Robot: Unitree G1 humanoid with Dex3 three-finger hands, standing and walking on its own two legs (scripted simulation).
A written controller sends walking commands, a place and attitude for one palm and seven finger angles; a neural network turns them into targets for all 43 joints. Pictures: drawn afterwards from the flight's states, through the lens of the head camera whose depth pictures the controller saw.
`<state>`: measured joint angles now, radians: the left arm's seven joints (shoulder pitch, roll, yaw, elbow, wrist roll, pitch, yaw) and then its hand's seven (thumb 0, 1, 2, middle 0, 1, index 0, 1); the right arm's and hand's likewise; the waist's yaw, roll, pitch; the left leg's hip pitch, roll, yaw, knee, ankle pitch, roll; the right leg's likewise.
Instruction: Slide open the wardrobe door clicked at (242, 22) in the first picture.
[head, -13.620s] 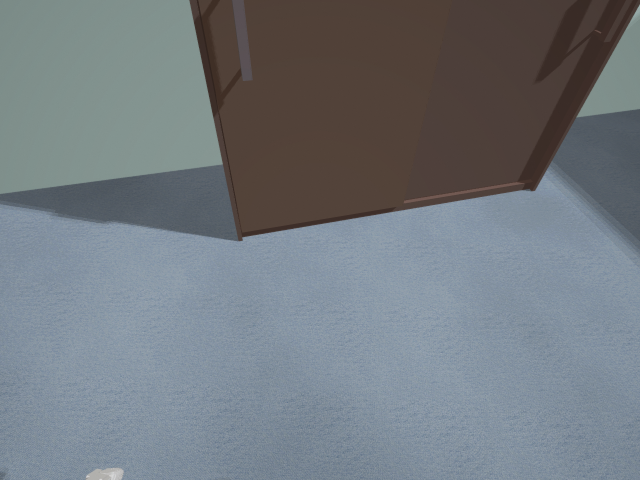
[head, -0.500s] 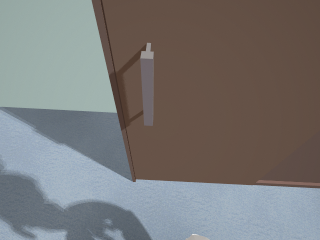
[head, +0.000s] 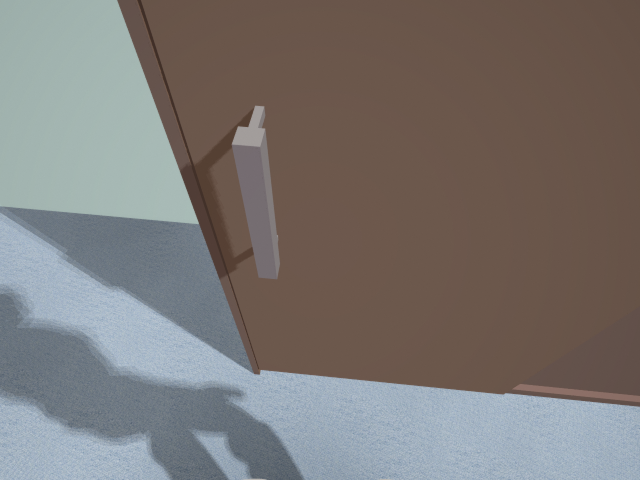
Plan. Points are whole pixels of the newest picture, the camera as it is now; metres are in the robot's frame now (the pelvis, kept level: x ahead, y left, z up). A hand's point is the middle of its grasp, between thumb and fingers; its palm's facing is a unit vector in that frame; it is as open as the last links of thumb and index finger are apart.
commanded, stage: come to a stop and stand still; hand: left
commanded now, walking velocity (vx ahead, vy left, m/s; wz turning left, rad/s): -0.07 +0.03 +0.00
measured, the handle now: (264, 203) +0.42 +0.11 +0.09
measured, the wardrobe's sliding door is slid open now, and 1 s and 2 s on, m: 0.00 0.00 0.00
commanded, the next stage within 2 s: look again from close up in 1.12 s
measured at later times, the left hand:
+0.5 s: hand out of the picture -0.02 +0.17 -0.17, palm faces +0.06 -0.98 -0.18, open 7.3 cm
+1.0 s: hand out of the picture -0.07 +0.18 -0.17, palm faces +0.04 -0.98 -0.17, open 7.4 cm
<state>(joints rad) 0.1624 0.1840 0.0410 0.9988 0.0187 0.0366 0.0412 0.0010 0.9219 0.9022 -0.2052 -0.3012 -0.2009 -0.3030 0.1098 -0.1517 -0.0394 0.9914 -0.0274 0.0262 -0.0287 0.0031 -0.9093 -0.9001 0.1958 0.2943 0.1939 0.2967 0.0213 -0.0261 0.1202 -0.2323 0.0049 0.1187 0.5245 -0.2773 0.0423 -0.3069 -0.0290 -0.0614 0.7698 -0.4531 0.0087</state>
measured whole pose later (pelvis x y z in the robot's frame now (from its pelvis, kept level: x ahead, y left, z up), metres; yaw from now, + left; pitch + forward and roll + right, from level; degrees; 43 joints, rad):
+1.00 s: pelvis -0.05 +0.02 +0.01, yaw +0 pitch -1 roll +0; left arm 0.32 0.13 0.01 1.15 0.02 -0.01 0.04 0.00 0.91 0.90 -0.20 -0.30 -0.20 -0.30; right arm 0.33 -0.10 -0.01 1.15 -0.02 -0.01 -0.03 0.01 -0.91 -0.90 0.20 0.29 0.20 0.30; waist 0.00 -0.01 0.02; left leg -0.17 -0.01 0.07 0.40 -0.21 0.02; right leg -0.22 -0.05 -0.04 0.41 -0.18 0.02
